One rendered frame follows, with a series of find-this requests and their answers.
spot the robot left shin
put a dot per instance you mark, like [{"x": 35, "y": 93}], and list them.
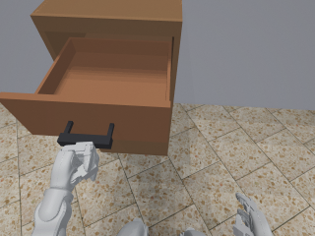
[{"x": 137, "y": 219}]

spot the handle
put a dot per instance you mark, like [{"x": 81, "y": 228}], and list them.
[{"x": 99, "y": 141}]

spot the robot left thigh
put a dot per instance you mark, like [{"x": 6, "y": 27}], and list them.
[{"x": 134, "y": 228}]

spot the drawer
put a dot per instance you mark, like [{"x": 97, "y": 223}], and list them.
[{"x": 97, "y": 81}]

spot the robot right hand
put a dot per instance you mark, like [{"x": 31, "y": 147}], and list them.
[{"x": 256, "y": 223}]

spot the robot left hand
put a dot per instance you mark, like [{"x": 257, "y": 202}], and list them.
[{"x": 82, "y": 157}]

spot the left robot forearm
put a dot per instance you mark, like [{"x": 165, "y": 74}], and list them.
[{"x": 53, "y": 213}]

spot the cabinet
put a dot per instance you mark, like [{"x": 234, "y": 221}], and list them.
[{"x": 153, "y": 20}]

